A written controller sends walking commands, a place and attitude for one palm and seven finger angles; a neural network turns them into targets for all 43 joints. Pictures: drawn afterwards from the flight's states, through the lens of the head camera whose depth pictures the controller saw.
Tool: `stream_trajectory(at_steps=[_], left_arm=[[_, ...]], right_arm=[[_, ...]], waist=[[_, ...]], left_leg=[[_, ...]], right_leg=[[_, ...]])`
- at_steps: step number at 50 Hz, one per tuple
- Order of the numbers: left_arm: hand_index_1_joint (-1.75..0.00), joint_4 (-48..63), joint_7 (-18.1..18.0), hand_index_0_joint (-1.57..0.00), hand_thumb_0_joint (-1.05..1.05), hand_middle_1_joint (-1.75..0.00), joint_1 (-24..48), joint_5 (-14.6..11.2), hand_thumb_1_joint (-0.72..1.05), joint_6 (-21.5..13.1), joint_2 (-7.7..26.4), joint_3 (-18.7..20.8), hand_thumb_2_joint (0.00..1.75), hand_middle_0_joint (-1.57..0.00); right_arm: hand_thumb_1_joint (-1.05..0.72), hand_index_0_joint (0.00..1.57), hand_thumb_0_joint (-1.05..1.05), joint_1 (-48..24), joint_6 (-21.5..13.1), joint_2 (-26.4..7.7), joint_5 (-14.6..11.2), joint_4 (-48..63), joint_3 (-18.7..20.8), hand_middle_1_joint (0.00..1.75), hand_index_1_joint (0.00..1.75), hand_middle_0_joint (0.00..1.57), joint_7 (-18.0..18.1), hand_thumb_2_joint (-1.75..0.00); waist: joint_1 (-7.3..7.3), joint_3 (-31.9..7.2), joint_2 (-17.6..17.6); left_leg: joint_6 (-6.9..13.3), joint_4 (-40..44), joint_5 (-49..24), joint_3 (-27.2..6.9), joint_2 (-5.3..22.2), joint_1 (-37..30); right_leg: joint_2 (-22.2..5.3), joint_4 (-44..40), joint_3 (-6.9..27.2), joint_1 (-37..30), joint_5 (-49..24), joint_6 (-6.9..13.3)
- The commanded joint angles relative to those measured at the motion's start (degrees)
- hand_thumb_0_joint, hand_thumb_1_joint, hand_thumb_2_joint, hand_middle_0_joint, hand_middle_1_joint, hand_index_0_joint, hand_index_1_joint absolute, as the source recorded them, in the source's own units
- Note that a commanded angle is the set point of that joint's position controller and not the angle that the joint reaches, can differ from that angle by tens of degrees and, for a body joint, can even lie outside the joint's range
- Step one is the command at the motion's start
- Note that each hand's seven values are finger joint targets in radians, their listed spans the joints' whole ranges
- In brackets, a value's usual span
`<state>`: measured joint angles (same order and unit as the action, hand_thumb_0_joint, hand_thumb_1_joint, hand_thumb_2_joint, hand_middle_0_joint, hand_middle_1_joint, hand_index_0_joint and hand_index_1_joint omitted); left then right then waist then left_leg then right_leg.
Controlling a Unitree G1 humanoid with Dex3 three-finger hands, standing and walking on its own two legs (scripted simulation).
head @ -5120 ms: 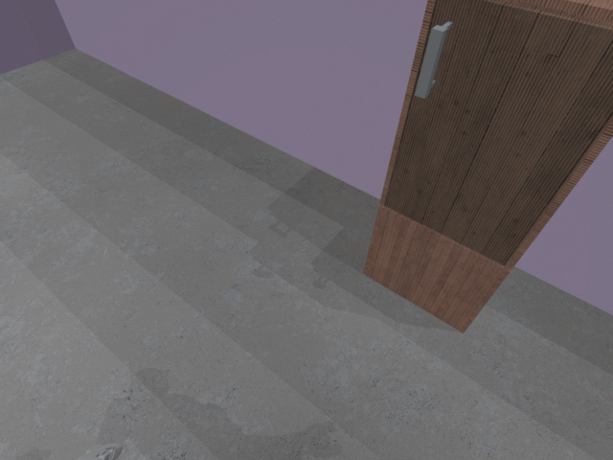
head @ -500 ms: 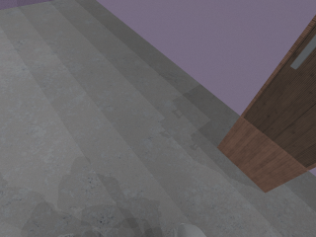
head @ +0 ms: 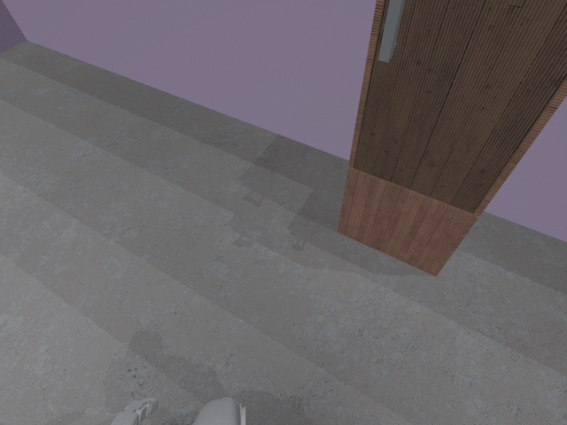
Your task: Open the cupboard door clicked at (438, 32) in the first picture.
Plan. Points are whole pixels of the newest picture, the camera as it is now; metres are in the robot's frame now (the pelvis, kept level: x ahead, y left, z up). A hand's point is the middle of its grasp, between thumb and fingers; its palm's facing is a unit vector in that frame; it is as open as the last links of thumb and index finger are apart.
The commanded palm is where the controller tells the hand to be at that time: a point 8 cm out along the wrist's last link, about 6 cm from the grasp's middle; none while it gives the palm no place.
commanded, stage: turn to face it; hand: left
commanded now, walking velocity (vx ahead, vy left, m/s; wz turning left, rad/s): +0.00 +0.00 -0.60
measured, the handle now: (395, 22) +0.84 -0.21 +0.13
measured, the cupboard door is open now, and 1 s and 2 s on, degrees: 0 0 0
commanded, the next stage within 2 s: take the last steps up to it in 0.62 s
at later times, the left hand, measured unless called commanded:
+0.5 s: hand out of the picture +0.12 +0.25 -0.17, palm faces -0.22 -0.96 -0.19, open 7.4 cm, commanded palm none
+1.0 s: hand out of the picture +0.12 +0.16 -0.15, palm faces -0.37 -0.91 -0.21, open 7.2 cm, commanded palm none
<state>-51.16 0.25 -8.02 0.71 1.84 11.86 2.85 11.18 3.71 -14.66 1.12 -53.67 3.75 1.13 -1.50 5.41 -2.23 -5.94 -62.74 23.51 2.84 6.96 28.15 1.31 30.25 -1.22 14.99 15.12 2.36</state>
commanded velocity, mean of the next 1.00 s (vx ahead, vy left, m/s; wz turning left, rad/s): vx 0.09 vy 0.00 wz -0.31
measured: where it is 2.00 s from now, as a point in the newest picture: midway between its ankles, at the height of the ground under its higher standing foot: (325, 393)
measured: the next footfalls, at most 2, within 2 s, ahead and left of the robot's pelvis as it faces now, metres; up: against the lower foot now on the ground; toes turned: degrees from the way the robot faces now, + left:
left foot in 0.24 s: +0.06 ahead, +0.14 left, +0.00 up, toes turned -5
right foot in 0.72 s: -0.04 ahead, -0.08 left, +0.00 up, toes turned -27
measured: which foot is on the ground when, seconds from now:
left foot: up 0.00-0.22, down 0.24-0.72, up 0.74-1.00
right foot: down 0.00-0.26, up 0.28-0.70, down 0.72-1.00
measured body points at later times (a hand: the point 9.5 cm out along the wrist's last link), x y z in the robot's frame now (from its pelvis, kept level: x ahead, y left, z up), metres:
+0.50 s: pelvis +0.00 +0.06 +0.01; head +0.04 +0.09 +0.46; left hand +0.13 +0.30 -0.15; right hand +0.00 -0.19 -0.12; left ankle +0.02 +0.14 -0.74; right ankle -0.08 -0.09 -0.64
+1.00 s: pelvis -0.01 +0.02 +0.01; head -0.01 +0.01 +0.46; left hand +0.14 +0.21 -0.14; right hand -0.10 -0.21 -0.15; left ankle +0.06 +0.14 -0.68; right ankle -0.08 -0.06 -0.74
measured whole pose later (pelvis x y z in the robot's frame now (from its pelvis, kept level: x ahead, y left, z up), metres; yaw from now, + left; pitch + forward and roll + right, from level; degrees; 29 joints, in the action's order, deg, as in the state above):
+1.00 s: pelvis -0.01 +0.02 +0.01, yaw -24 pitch -1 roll -1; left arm -58.3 -0.2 -13.3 1.1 -1.6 9.5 2.4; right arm 17.0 2.0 -11.9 2.0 -60.1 3.5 -0.5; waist -1.4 0.5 -2.2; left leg -4.0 -52.8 19.8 4.9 6.9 25.5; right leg 0.5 22.9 -3.9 6.9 15.5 1.6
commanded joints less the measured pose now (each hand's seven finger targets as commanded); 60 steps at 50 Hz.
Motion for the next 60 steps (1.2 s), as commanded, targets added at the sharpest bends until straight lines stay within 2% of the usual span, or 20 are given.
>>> stream_trajectory(at_steps=[1,8,11,13,14,16,19,28,34,35,36,37,40,42,51,56,57,58,59,60], left_arm=[[-0.30,3.6,-0.7,-0.20,0.00,-0.30,-1.8,0.3,0.90,-1.1,12.8,3.5,0.90,-0.20],[-0.30,4.1,-0.6,-0.20,0.00,-0.30,-0.8,0.7,0.90,-0.2,14.1,4.1,0.90,-0.20],[-0.30,4.6,-0.5,-0.20,0.00,-0.30,1.6,-0.1,0.90,0.3,12.4,3.8,0.90,-0.20],[-0.30,6.5,0.4,-0.20,0.00,-0.30,-1.1,-0.2,0.90,0.7,7.0,3.0,0.90,-0.20],[-0.30,5.3,0.1,-0.20,0.00,-0.30,-1.1,0.8,0.90,1.3,9.0,3.4,0.90,-0.20],[-0.30,3.7,1.3,-0.20,0.00,-0.30,-1.4,1.1,0.90,1.1,9.2,4.4,0.90,-0.20],[-0.30,2.0,1.7,-0.20,0.00,-0.30,-3.1,0.7,0.90,1.3,7.1,3.7,0.90,-0.20],[-0.30,2.0,1.0,-0.20,0.00,-0.30,2.2,0.5,0.90,1.4,3.8,2.0,0.90,-0.20],[-0.30,-0.3,0.0,-0.20,0.00,-0.30,-3.0,0.4,0.90,-0.1,4.0,1.6,0.90,-0.20],[-0.30,-1.2,-0.3,-0.20,0.00,-0.30,-6.2,0.6,0.90,-0.8,6.7,2.0,0.90,-0.20],[-0.30,-1.9,-1.2,-0.20,0.00,-0.30,-7.6,1.1,0.90,-1.8,12.3,2.8,0.90,-0.20],[-0.30,-2.7,-1.4,-0.20,0.00,-0.30,-10.0,0.2,0.90,-1.5,12.9,2.4,0.90,-0.20],[-0.30,-3.0,-1.6,-0.20,0.00,-0.30,-5.9,0.3,0.90,-1.8,8.8,2.4,0.90,-0.20],[-0.30,-2.9,-1.3,-0.20,0.00,-0.30,-3.6,0.3,0.90,-2.7,7.1,1.6,0.90,-0.20],[-0.30,-7.6,-0.9,-0.20,0.00,-0.30,-10.9,0.8,0.90,-4.6,7.6,1.7,0.90,-0.20],[-0.30,-9.0,-0.6,-0.20,0.00,-0.30,-9.3,0.3,0.90,-4.1,7.0,1.7,0.90,-0.20],[-0.30,-8.7,-0.3,-0.20,0.00,-0.30,-9.6,0.3,0.90,-3.9,4.8,1.2,0.90,-0.20],[-0.30,-7.2,0.2,-0.20,0.00,-0.30,-9.1,-0.1,0.90,-3.7,1.4,0.6,0.90,-0.20],[-0.30,-5.2,0.0,-0.20,0.00,-0.30,-6.2,0.4,0.90,-3.6,1.9,0.5,0.90,-0.20],[-0.30,-5.3,-0.1,-0.20,0.00,-0.30,-3.6,0.8,0.90,-3.5,2.9,0.7,0.90,-0.20]], right_arm=[[-0.90,0.20,0.00,-0.7,-1.7,-3.9,0.0,5.3,0.9,0.30,0.30,0.20,-0.1,-0.90],[-0.90,0.20,0.00,-1.7,-2.7,-4.0,-0.8,7.1,0.5,0.30,0.30,0.20,0.3,-0.90],[-0.90,0.20,0.00,4.8,-3.7,-4.9,-0.9,5.4,0.6,0.30,0.30,0.20,0.9,-0.90],[-0.90,0.20,0.00,4.4,-3.7,-13.7,0.0,7.1,1.9,0.30,0.30,0.20,0.8,-0.90],[-0.90,0.20,0.00,2.5,-3.7,-12.5,0.2,7.3,1.5,0.30,0.30,0.20,0.9,-0.90],[-0.90,0.20,0.00,-2.1,-4.2,-8.4,0.4,8.5,0.4,0.30,0.30,0.20,1.0,-0.90],[-0.90,0.20,0.00,-0.7,-4.7,-6.2,0.0,7.6,0.2,0.30,0.30,0.20,1.2,-0.90],[-0.90,0.20,0.00,8.1,-4.2,-6.8,0.3,1.6,1.6,0.30,0.30,0.20,0.7,-0.90],[-0.90,0.20,0.00,7.5,-3.6,-7.3,0.1,-0.6,2.1,0.30,0.30,0.20,0.0,-0.90],[-0.90,0.20,0.00,7.6,-3.6,-5.5,-0.3,-0.5,1.8,0.30,0.30,0.20,-0.2,-0.90],[-0.90,0.20,0.00,7.3,-3.4,-0.5,-0.5,1.2,0.4,0.30,0.30,0.20,-0.5,-0.90],[-0.90,0.20,0.00,3.4,-2.4,-0.9,-0.3,2.2,0.0,0.30,0.30,0.20,-0.1,-0.90],[-0.90,0.20,0.00,2.1,-1.9,-2.3,0.6,0.1,0.3,0.30,0.30,0.20,-0.4,-0.90],[-0.90,0.20,0.00,4.8,-2.5,-1.6,1.0,-1.8,0.3,0.30,0.30,0.20,-1.2,-0.90],[-0.90,0.20,0.00,-0.1,-4.5,0.4,0.6,-0.5,0.0,0.30,0.30,0.20,-2.3,-0.90],[-0.90,0.20,0.00,7.8,-5.9,-0.1,0.3,-3.3,-0.2,0.30,0.30,0.20,-1.8,-0.90],[-0.90,0.20,0.00,12.8,-6.3,-2.7,0.4,-5.1,0.4,0.30,0.30,0.20,-1.2,-0.90],[-0.90,0.20,0.00,18.8,-6.5,-7.9,1.1,-6.4,1.6,0.30,0.30,0.20,-0.7,-0.90],[-0.90,0.20,0.00,22.1,-6.1,-10.7,1.2,-6.9,2.1,0.30,0.30,0.20,-0.4,-0.90],[-0.90,0.20,0.00,20.0,-6.1,-8.1,0.9,-6.9,1.5,0.30,0.30,0.20,0.0,-0.90]], waist=[[1.92,-7.4,8.9],[1.97,-8.8,12.0],[-1.31,-10.4,8.4],[-0.21,-8.0,-16.8],[-0.66,-7.3,-17.5],[2.18,-3.0,-6.3],[2.01,-5.6,-5.8],[-1.88,-6.3,-8.5],[0.99,-8.8,-6.8],[2.47,-10.4,-0.9],[2.89,-9.7,16.8],[4.91,-9.6,13.3],[3.49,-3.3,13.2],[1.36,-1.6,10.3],[3.77,-0.3,9.9],[-0.85,-1.0,6.0],[-2.73,-2.3,-1.8],[-4.89,-3.4,-15.0],[-5.96,-3.5,-19.3],[-5.63,-0.5,-12.7]], left_leg=[[-0.4,3.5,-1.8,-0.9,-1.0,2.6],[1.3,20.0,0.7,-0.7,-4.1,-5.8],[2.6,39.0,-9.9,-0.7,-3.7,-20.9],[11.9,49.9,-11.7,-23.0,20.0,-24.3],[13.3,50.2,-7.4,-24.7,21.6,-17.5],[12.2,49.4,-9.1,-14.2,14.0,-13.4],[11.5,46.2,-23.5,-4.5,9.7,-19.7],[14.1,43.6,-32.8,-1.0,13.0,-24.7],[10.2,35.1,-30.1,2.4,12.3,-18.7],[6.6,28.8,-22.5,5.5,10.0,-13.7],[2.8,18.6,3.8,9.8,2.8,2.0],[2.5,11.4,12.0,3.0,0.9,2.3],[2.8,0.9,3.5,-1.1,0.7,8.0],[2.1,1.9,-2.5,0.4,1.0,6.1],[2.8,18.1,-2.7,2.4,-0.3,2.5],[4.0,34.4,-9.5,6.0,-3.1,-19.9],[5.4,38.4,-3.9,0.4,0.4,-28.4],[10.0,46.5,6.4,-16.0,12.8,-32.8],[13.4,54.3,16.5,-28.0,19.8,-30.1],[14.2,56.4,18.8,-28.1,20.0,-25.4]], right_leg=[[-13.3,-9.3,15.4,-6.3,-23.5,7.6],[-12.8,-7.3,22.2,-4.3,-22.1,7.9],[-8.3,-0.7,20.7,3.8,-18.1,2.8],[2.9,22.0,4.8,19.7,18.4,-4.1],[-0.1,31.4,7.2,18.0,18.8,-4.8],[-1.3,39.5,5.3,17.2,10.9,-5.2],[-2.4,40.0,3.1,17.9,6.2,-6.5],[-4.1,21.3,-1.9,11.6,11.5,-6.3],[-2.6,-4.1,-4.5,-4.4,-1.4,-3.6],[-7.1,-10.7,0.6,-12.1,-8.5,-2.2],[-21.4,-13.2,16.7,-20.0,-24.2,2.9],[-24.9,-12.1,17.1,-14.2,-26.6,7.5],[-19.0,-17.6,16.2,-9.7,0.3,7.6],[-15.8,-17.8,10.6,-7.0,1.2,5.9],[-16.9,-19.1,12.8,-9.0,3.9,8.2],[-12.4,-11.3,7.9,3.0,7.9,4.3],[-8.6,-2.7,5.3,9.8,9.1,2.4],[-2.1,13.1,-2.2,18.3,13.2,-0.4],[-1.0,26.7,-2.6,22.1,18.5,-0.9],[-3.6,34.6,0.6,23.9,15.3,-0.5]])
